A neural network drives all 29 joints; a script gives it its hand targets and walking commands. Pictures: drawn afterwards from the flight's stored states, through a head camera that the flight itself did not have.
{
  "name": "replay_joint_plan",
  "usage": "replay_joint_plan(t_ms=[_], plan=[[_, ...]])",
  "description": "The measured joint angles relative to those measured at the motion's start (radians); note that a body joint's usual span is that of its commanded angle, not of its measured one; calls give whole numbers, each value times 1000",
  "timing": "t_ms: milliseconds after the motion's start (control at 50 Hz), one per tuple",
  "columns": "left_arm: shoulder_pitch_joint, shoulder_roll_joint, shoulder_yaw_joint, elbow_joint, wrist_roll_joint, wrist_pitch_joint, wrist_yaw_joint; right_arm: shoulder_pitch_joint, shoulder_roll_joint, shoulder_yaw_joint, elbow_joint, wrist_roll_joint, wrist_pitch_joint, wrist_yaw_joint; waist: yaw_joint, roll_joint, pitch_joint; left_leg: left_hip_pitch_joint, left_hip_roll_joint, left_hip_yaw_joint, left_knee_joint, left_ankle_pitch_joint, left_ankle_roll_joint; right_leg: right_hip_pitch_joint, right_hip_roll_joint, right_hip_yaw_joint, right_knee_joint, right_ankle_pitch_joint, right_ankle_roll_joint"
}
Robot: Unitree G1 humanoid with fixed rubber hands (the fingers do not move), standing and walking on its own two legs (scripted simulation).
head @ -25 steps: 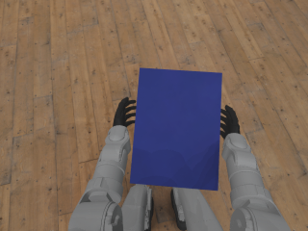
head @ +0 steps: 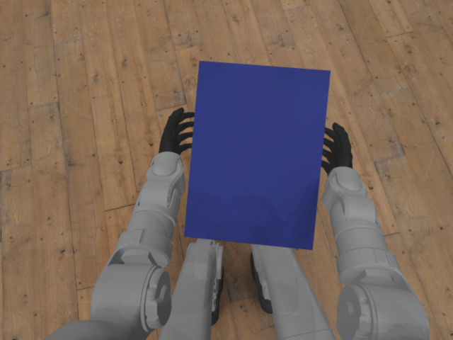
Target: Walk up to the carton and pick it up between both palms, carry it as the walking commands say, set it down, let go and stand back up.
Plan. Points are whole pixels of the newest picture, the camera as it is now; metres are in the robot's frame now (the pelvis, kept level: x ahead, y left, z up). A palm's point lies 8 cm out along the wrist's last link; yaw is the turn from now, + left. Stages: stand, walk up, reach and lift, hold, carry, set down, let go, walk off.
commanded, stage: set down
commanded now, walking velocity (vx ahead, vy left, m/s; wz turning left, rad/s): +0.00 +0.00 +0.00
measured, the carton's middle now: (251, 156) +0.43 -0.06 -0.16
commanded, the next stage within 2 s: none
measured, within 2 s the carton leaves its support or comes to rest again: neither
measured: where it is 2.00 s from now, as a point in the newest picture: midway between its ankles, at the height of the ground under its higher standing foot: (239, 297)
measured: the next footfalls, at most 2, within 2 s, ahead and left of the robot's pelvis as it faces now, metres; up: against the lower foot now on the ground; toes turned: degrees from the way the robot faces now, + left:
none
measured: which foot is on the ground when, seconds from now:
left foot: down 0.00-1.00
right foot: down 0.00-1.00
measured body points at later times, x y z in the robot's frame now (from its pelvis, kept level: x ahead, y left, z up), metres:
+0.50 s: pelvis -0.05 +0.00 -0.08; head +0.22 -0.02 +0.27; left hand +0.47 +0.09 -0.17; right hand +0.40 -0.21 -0.18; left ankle +0.07 +0.09 -0.55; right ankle +0.09 -0.10 -0.55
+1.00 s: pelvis -0.08 +0.00 -0.15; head +0.26 -0.02 +0.14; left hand +0.48 +0.10 -0.27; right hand +0.42 -0.20 -0.28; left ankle +0.07 +0.09 -0.55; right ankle +0.09 -0.10 -0.55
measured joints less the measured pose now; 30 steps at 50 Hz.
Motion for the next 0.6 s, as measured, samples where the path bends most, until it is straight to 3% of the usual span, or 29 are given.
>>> replay_joint_plan(t_ms=[260,600], plan=[[-141,61,3,20,-42,41,-8,-127,-24,16,-15,25,45,-40,3,-7,83,-173,-14,-6,164,-1,-25,-171,8,-20,158,4,-5],[-388,119,39,74,-19,112,-13,-340,-72,-20,5,14,108,-50,-5,4,270,-306,-16,25,323,11,-19,-302,26,-9,308,23,23]])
